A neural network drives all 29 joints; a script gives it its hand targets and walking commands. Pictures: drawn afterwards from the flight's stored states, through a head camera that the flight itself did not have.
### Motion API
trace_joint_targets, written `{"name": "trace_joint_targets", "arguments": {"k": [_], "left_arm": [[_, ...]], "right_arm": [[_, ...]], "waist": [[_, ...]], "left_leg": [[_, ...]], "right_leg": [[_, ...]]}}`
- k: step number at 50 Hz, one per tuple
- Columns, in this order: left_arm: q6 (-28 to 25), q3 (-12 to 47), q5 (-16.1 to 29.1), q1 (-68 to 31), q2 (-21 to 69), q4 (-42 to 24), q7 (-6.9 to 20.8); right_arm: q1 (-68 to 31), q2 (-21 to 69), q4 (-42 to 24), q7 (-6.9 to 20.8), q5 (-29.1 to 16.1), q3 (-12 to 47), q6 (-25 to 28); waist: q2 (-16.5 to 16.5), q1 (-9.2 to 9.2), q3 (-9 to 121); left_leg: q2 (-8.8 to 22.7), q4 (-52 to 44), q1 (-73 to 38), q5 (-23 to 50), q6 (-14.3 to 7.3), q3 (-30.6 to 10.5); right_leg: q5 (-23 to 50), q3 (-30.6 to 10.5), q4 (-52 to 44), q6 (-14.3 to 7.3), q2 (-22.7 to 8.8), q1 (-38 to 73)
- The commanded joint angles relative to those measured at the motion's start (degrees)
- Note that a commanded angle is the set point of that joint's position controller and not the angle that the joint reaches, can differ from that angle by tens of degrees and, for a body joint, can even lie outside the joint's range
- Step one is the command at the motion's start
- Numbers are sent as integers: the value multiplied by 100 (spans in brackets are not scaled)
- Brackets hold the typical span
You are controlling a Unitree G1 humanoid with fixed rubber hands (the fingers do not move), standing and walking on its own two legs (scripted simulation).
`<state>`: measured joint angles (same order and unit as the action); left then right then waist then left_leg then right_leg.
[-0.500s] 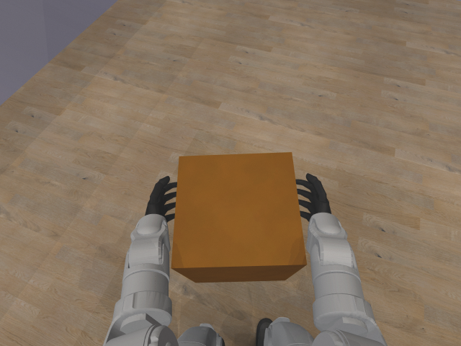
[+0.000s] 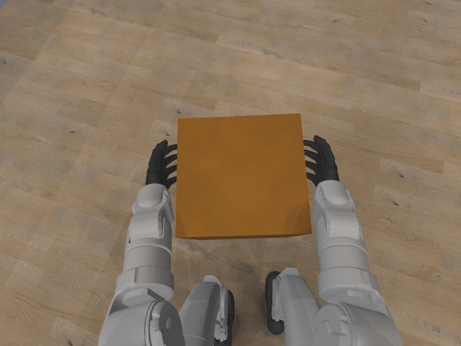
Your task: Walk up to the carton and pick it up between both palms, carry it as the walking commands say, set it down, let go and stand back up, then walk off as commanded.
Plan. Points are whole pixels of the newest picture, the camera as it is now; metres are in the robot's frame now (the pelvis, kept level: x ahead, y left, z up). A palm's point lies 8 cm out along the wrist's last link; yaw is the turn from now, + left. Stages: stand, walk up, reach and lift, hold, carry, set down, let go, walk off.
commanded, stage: set down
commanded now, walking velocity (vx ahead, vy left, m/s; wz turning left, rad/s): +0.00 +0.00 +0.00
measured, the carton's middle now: (241, 187) +0.39 +0.02 -0.13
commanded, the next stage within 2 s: none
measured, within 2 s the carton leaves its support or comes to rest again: neither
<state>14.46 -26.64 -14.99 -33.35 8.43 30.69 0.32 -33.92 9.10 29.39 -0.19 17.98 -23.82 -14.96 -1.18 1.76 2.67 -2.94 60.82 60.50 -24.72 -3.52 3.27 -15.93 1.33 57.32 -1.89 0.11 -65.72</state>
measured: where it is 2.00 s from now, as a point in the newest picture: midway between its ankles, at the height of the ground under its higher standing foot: (250, 323)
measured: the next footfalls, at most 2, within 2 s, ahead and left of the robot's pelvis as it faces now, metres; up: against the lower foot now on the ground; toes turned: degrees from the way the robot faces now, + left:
none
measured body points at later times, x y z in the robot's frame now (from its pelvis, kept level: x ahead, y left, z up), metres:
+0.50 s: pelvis -0.01 -0.01 -0.08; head +0.19 -0.03 +0.32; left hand +0.41 +0.17 -0.14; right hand +0.42 -0.13 -0.15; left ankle +0.03 +0.08 -0.65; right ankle +0.10 -0.10 -0.65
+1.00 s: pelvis -0.03 -0.02 -0.15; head +0.22 -0.01 +0.22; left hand +0.44 +0.18 -0.23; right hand +0.45 -0.12 -0.23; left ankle +0.03 +0.08 -0.65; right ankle +0.10 -0.11 -0.65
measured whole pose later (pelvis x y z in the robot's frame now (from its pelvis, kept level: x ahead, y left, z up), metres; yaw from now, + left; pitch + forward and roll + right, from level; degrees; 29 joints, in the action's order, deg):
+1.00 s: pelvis -0.03 -0.02 -0.15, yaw +4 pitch +40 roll +2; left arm 17.0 -26.9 -11.9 -55.5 -1.9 41.9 0.7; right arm -53.5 6.3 35.0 -5.6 15.6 -28.0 -17.9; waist 0.6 1.0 6.9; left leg -3.9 95.4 102.1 -33.2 -1.8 2.2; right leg -23.9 1.2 91.4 -2.7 1.7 -107.4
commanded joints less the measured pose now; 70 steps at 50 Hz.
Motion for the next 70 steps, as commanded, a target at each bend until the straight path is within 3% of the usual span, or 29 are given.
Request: {"name": "trace_joint_targets", "arguments": {"k": [1, 20, 35, 45, 57, 70], "left_arm": [[-86, 3263, 637, -2987, 5026, 371, 1260], [37, 3051, 913, -3882, 4696, 737, 1352], [133, 2695, 960, -4792, 4364, 1038, 1400], [193, 2710, 985, -5423, 4394, 1234, 1347], [150, 2739, 1067, -5739, 4235, 1314, 1228], [185, 2908, 1259, -6334, 4103, 1220, 1165]], "right_arm": [[-2699, 5125, 578, 1058, -594, 3147, 28], [-3542, 5205, 698, 603, -762, 3074, -91], [-4583, 5099, 827, 383, -805, 2792, -200], [-5125, 4955, 1052, 428, -798, 2467, -249], [-5650, 4762, 1027, 470, -1022, 2536, -210], [-6182, 4466, 1022, 434, -1194, 2562, -198]], "waist": [[145, 34, 4087], [289, 142, 4934], [463, 207, 5272], [207, 16, 5500], [267, 84, 5841], [183, -5, 6005]], "left_leg": [[-320, -645, -434, 1478, 256, -1013], [-529, 755, 1630, 809, 248, -733], [-574, 1637, 2646, 278, 200, -545], [-621, 2082, 2910, 257, 286, -473], [-641, 2667, 3210, 643, 305, -449], [-640, 3263, 3420, 745, 346, -408]], "right_leg": [[1324, -716, 221, -56, 623, 2847], [955, -739, 1490, 42, 766, 1857], [479, -723, 2283, 94, 818, 1154], [343, -514, 2802, 102, 868, 448], [692, -362, 3481, 138, 886, -248], [660, -218, 4129, 129, 899, -955]]}}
